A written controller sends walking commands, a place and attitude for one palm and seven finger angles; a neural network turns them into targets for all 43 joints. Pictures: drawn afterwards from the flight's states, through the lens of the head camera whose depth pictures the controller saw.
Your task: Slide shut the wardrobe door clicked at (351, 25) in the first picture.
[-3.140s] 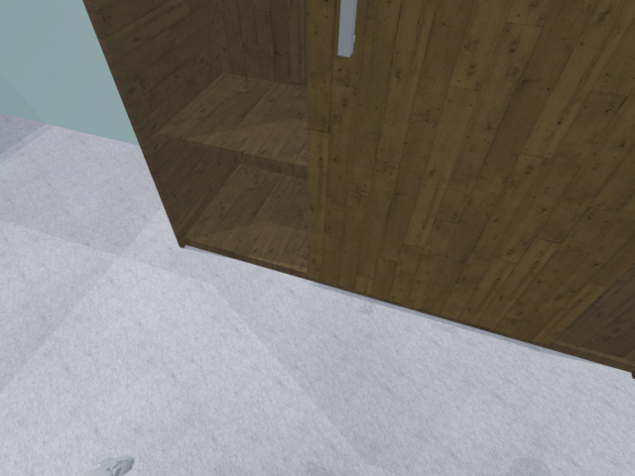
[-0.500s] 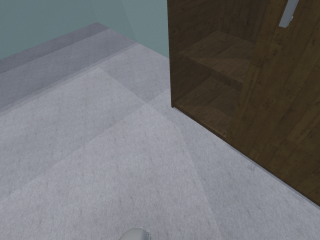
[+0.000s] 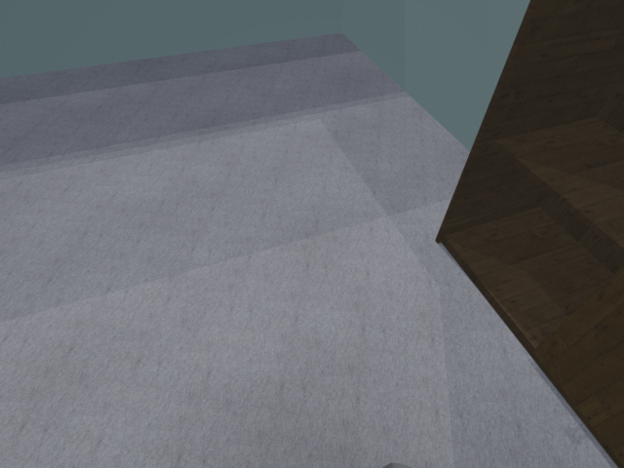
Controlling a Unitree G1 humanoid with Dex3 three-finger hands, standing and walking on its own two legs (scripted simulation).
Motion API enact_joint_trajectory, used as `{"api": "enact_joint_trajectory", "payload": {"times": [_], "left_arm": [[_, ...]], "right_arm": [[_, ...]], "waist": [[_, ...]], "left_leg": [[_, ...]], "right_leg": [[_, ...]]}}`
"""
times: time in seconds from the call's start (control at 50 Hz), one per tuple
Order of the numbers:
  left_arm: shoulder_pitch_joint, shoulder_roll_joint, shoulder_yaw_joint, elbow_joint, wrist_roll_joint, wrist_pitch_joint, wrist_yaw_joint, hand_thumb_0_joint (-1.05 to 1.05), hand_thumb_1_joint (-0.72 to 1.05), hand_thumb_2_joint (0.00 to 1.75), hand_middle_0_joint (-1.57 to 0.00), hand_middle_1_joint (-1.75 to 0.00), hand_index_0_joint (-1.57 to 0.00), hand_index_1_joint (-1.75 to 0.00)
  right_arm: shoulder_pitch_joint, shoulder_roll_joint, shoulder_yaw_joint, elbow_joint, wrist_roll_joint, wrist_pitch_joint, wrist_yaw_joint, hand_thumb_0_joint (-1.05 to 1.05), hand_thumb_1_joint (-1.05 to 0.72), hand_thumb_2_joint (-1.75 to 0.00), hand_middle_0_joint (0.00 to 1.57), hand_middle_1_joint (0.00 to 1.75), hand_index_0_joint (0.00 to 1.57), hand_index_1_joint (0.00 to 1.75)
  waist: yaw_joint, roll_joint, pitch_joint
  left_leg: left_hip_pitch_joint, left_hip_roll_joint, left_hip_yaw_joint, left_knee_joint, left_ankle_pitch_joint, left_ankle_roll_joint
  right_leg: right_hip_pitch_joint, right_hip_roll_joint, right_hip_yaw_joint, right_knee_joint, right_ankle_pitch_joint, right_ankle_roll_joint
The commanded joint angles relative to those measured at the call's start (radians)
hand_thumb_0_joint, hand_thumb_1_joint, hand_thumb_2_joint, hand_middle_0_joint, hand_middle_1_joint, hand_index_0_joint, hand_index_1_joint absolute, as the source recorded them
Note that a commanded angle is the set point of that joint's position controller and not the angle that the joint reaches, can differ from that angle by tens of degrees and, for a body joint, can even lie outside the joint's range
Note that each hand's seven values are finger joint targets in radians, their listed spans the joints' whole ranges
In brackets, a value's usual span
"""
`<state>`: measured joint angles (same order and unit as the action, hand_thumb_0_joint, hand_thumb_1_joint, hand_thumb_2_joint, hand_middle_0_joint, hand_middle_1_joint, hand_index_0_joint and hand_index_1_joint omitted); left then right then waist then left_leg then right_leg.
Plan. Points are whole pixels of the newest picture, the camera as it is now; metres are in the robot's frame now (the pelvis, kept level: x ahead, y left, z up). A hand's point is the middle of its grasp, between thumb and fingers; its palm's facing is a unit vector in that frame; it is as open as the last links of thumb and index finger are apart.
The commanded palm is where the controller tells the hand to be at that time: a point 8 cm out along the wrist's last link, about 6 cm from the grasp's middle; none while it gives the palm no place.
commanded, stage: walk to a spot facing it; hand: right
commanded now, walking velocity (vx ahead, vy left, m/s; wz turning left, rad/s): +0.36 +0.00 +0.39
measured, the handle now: out of the picture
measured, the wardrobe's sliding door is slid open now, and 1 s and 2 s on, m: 0.55 0.55 0.55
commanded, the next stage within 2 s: turn to face it in 0.78 s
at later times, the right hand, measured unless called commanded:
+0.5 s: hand (478, 392) +0.30 -0.25 -0.17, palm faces -0.20 +0.97 -0.16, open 7.4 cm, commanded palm none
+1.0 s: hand (381, 271) +0.54 -0.10 -0.17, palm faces -0.50 +0.84 -0.21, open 7.3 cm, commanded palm none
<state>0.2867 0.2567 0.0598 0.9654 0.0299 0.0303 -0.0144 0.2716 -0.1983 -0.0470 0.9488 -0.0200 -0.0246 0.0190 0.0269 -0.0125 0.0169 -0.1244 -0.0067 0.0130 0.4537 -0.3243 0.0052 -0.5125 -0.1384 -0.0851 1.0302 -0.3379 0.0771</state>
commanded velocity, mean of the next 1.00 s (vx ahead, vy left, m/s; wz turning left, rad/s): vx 0.17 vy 0.00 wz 0.39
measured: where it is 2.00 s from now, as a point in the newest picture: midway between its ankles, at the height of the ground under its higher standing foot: (316, 424)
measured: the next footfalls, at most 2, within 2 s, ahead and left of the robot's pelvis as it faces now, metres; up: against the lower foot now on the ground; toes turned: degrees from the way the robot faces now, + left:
right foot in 0.18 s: +0.22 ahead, -0.14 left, +0.00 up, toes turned -2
left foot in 0.80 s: +0.39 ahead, +0.11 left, +0.00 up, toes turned +34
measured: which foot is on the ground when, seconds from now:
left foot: down 0.00-0.20, up 0.22-0.78, down 0.80-1.00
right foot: up 0.00-0.16, down 0.18-0.80, up 0.82-1.00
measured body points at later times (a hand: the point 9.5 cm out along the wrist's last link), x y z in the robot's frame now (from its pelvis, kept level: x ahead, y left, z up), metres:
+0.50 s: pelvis +0.19 -0.08 +0.01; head +0.21 -0.10 +0.46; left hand +0.12 +0.15 -0.13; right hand +0.31 -0.30 -0.15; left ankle +0.18 +0.08 -0.63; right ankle +0.18 -0.14 -0.74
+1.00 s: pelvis +0.35 +0.00 -0.01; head +0.39 +0.02 +0.44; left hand +0.28 +0.23 -0.16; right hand +0.56 -0.15 -0.15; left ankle +0.36 +0.09 -0.74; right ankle +0.41 -0.14 -0.65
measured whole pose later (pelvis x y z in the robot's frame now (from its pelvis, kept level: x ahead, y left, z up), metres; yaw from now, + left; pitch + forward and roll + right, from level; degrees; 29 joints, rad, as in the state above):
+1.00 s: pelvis +0.35 +0.00 -0.01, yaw +30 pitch +0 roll +1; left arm 0.21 0.16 0.04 0.95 0.02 0.02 0.03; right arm 0.15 -0.19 -0.05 0.95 -0.01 -0.01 -0.02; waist 0.05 -0.01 0.08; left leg -0.33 -0.05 0.11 0.56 -0.23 0.09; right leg -0.53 -0.15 -0.02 1.21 -0.38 0.06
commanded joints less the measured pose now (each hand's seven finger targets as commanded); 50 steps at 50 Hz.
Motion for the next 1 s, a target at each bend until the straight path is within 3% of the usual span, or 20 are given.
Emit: {"api": "enact_joint_trajectory", "payload": {"times": [0.0, 0.1, 0.14, 0.16, 0.18, 0.2, 0.24, 0.28, 0.32, 0.48, 0.64, 0.72, 0.74, 0.76, 0.78, 0.8, 0.82, 0.88, 0.92, 0.98], "left_arm": [[-0.122, 0.055, 0.018, -0.129, -0.004, -0.052, -0.013, 0.0, 0.9, 0.9, -0.2, -0.3, -0.2, -0.3], [-0.116, 0.049, 0.02, -0.144, -0.015, -0.075, -0.012, 0.0, 0.9, 0.9, -0.2, -0.3, -0.2, -0.3], [0.096, 0.1, 0.035, -0.075, -0.011, -0.088, 0.007, 0.0, 0.9, 0.9, -0.2, -0.3, -0.2, -0.3], [0.252, 0.193, 0.055, -0.032, 0.004, -0.095, 0.024, 0.0, 0.9, 0.9, -0.2, -0.3, -0.2, -0.3], [0.328, 0.28, 0.062, -0.017, 0.012, -0.097, 0.028, 0.0, 0.9, 0.9, -0.2, -0.3, -0.2, -0.3], [0.239, 0.235, 0.045, -0.021, 0.004, -0.092, 0.035, 0.0, 0.9, 0.9, -0.2, -0.3, -0.2, -0.3], [0.054, 0.121, 0.018, -0.063, -0.003, -0.102, 0.038, 0.0, 0.9, 0.9, -0.2, -0.3, -0.2, -0.3], [0.013, 0.056, 0.005, -0.049, -0.004, -0.116, 0.041, 0.0, 0.9, 0.9, -0.2, -0.3, -0.2, -0.3], [0.024, 0.032, 0.003, -0.035, -0.011, -0.125, 0.044, 0.0, 0.9, 0.9, -0.2, -0.3, -0.2, -0.3], [0.15, 0.015, 0.01, 0.029, -0.016, -0.134, 0.049, 0.0, 0.9, 0.9, -0.2, -0.3, -0.2, -0.3], [0.236, 0.016, 0.007, 0.077, 0.0, -0.103, 0.053, 0.0, 0.9, 0.9, -0.2, -0.3, -0.2, -0.3], [0.191, 0.076, 0.03, 0.046, -0.007, -0.09, 0.05, 0.0, 0.9, 0.9, -0.2, -0.3, -0.2, -0.3], [0.173, 0.09, 0.033, 0.028, -0.013, -0.088, 0.045, 0.0, 0.9, 0.9, -0.2, -0.3, -0.2, -0.3], [0.145, 0.079, 0.031, 0.005, -0.028, -0.085, 0.034, 0.0, 0.9, 0.9, -0.2, -0.3, -0.2, -0.3], [0.166, -0.002, 0.018, -0.036, -0.042, -0.087, 0.033, 0.0, 0.9, 0.9, -0.2, -0.3, -0.2, -0.3], [0.075, 0.006, 0.017, -0.065, -0.033, -0.085, 0.049, 0.0, 0.9, 0.9, -0.2, -0.3, -0.2, -0.3], [0.081, -0.003, 0.015, -0.085, -0.03, -0.081, 0.05, 0.0, 0.9, 0.9, -0.2, -0.3, -0.2, -0.3], [0.043, -0.015, 0.005, -0.042, -0.007, -0.031, 0.049, 0.0, 0.9, 0.9, -0.2, -0.3, -0.2, -0.3], [0.128, -0.041, -0.009, -0.001, -0.007, -0.005, 0.049, 0.0, 0.9, 0.9, -0.2, -0.3, -0.2, -0.3], [0.151, -0.06, -0.023, 0.014, -0.012, 0.0, 0.04, 0.0, 0.9, 0.9, -0.2, -0.3, -0.2, -0.3]], "right_arm": [[0.044, -0.21, -0.049, -0.03, -0.004, -0.03, -0.014, 0.0, -0.9, -0.9, 0.2, 0.3, 0.2, 0.3], [0.011, -0.227, -0.06, -0.022, -0.009, -0.027, -0.019, 0.0, -0.9, -0.9, 0.2, 0.3, 0.2, 0.3], [-0.023, -0.207, -0.064, -0.018, -0.005, -0.025, -0.016, 0.0, -0.9, -0.9, 0.2, 0.3, 0.2, 0.3], [0.001, -0.138, -0.057, -0.029, 0.006, -0.018, -0.009, 0.0, -0.9, -0.9, 0.2, 0.3, 0.2, 0.3], [0.057, -0.069, -0.044, -0.05, 0.013, -0.012, 0.002, 0.0, -0.9, -0.9, 0.2, 0.3, 0.2, 0.3], [0.055, -0.1, -0.049, -0.043, 0.005, -0.008, -0.004, 0.0, -0.9, -0.9, 0.2, 0.3, 0.2, 0.3], [-0.016, -0.108, -0.054, -0.036, -0.005, -0.005, 0.02, 0.0, -0.9, -0.9, 0.2, 0.3, 0.2, 0.3], [0.046, -0.062, -0.056, -0.007, -0.013, 0.019, 0.027, 0.0, -0.9, -0.9, 0.2, 0.3, 0.2, 0.3], [0.077, -0.045, -0.059, 0.005, -0.013, 0.038, 0.025, 0.0, -0.9, -0.9, 0.2, 0.3, 0.2, 0.3], [-0.08, -0.017, -0.059, -0.058, -0.019, 0.05, 0.031, 0.0, -0.9, -0.9, 0.2, 0.3, 0.2, 0.3], [-0.272, 0.008, -0.041, -0.112, -0.009, 0.039, 0.029, 0.0, -0.9, -0.9, 0.2, 0.3, 0.2, 0.3], [-0.126, -0.028, -0.049, -0.084, -0.015, 0.016, 0.02, 0.0, -0.9, -0.9, 0.2, 0.3, 0.2, 0.3], [-0.022, -0.06, -0.057, -0.057, -0.018, 0.005, 0.014, 0.0, -0.9, -0.9, 0.2, 0.3, 0.2, 0.3], [0.125, -0.133, -0.075, -0.018, -0.018, -0.006, 0.006, 0.0, -0.9, -0.9, 0.2, 0.3, 0.2, 0.3], [0.201, -0.248, -0.091, -0.003, -0.005, -0.02, -0.009, 0.0, -0.9, -0.9, 0.2, 0.3, 0.2, 0.3], [0.202, -0.28, -0.093, 0.002, 0.024, -0.008, -0.023, 0.0, -0.9, -0.9, 0.2, 0.3, 0.2, 0.3], [0.143, -0.276, -0.093, -0.029, 0.021, -0.007, -0.031, 0.0, -0.9, -0.9, 0.2, 0.3, 0.2, 0.3], [-0.063, -0.146, -0.05, -0.079, 0.015, -0.004, -0.047, 0.0, -0.9, -0.9, 0.2, 0.3, 0.2, 0.3], [-0.119, -0.119, -0.035, -0.082, 0.0, -0.009, -0.05, 0.0, -0.9, -0.9, 0.2, 0.3, 0.2, 0.3], [-0.133, -0.09, -0.015, -0.072, 0.001, -0.009, -0.045, 0.0, -0.9, -0.9, 0.2, 0.3, 0.2, 0.3]], "waist": [[-0.039, 0.16, 0.088], [-0.013, 0.158, 0.083], [0.087, 0.052, -0.005], [0.14, -0.174, -0.111], [0.123, -0.439, -0.151], [0.089, -0.38, -0.143], [0.02, -0.141, 0.065], [-0.039, -0.131, 0.08], [-0.052, -0.134, 0.053], [-0.02, -0.051, 0.061], [0.035, -0.105, 0.129], [-0.046, -0.153, -0.009], [-0.098, -0.134, -0.074], [-0.172, -0.068, -0.186], [-0.166, 0.169, -0.321], [-0.173, 0.118, -0.303], [-0.138, 0.184, -0.334], [-0.021, -0.004, -0.075], [0.038, 0.035, -0.071], [0.051, 0.084, -0.072]], "left_leg": [[-0.036, 0.215, -0.231, -0.244, 0.1, 0.159], [-0.132, 0.214, -0.248, -0.182, 0.094, 0.139], [-0.205, 0.129, -0.193, 0.069, 0.19, 0.094], [-0.3, 0.021, -0.107, 0.37, 0.07, 0.059], [-0.486, -0.093, -0.004, 0.707, -0.283, 0.008], [-0.514, -0.032, -0.095, 0.852, -0.222, 0.027], [-0.546, 0.075, -0.063, 0.899, -0.025, 0.024], [-0.479, 0.091, -0.046, 0.858, 0.074, 0.003], [-0.471, 0.091, -0.035, 0.852, 0.13, -0.011], [-0.673, 0.126, 0.015, 0.673, 0.211, -0.047], [-0.568, 0.07, 0.141, 0.343, 0.124, -0.009], [-0.324, -0.034, 0.206, 0.202, 0.094, 0.047], [-0.14, -0.049, 0.21, 0.12, 0.147, 0.058], [0.165, 0.053, 0.107, 0.058, 0.374, 0.096], [0.483, 0.381, -0.387, 0.096, 0.949, 0.245], [0.446, 0.433, -0.389, 0.083, 1.295, 0.319], [0.429, 0.421, -0.403, 0.062, 1.108, 0.31], [-0.057, 0.298, -0.205, -0.08, 0.752, 0.202], [-0.199, 0.257, -0.106, -0.108, 0.665, 0.179], [-0.263, 0.197, -0.033, -0.14, 0.451, 0.154]], "right_leg": [[-0.1, 0.008, -0.001, -0.114, 0.096, 0.007], [0.149, 0.049, -0.009, -0.341, 0.084, -0.021], [0.455, 0.074, -0.012, -0.477, 0.11, -0.028], [0.629, -0.081, 0.165, -0.572, -0.038, -0.06], [0.691, -0.342, 0.541, -0.765, -0.177, -0.131], [0.571, -0.382, 0.637, -0.869, -0.394, -0.123], [0.332, -0.311, 0.451, -0.89, -0.365, -0.135], [0.26, -0.223, 0.192, -0.867, -0.12, -0.074], [0.263, -0.192, 0.069, -0.86, -0.01, -0.074], [0.514, -0.215, -0.061, -0.838, 0.318, -0.136], [0.565, -0.213, -0.201, -0.733, 0.696, -0.171], [0.611, -0.204, -0.273, -0.434, 1.09, -0.143], [0.533, -0.19, -0.276, -0.254, 1.069, -0.117], [0.337, -0.172, -0.269, -0.005, 0.792, -0.075], [-0.042, 0.015, -0.201, 0.319, -0.229, -0.006], [-0.12, 0.038, -0.05, 0.433, -0.315, -0.006], [-0.15, 0.012, 0.061, 0.463, -0.233, -0.003], [-0.035, -0.035, 0.07, 0.311, -0.064, -0.003], [0.053, -0.019, 0.064, 0.219, -0.043, -0.004], [0.139, 0.011, 0.05, 0.056, 0.023, -0.017]]}}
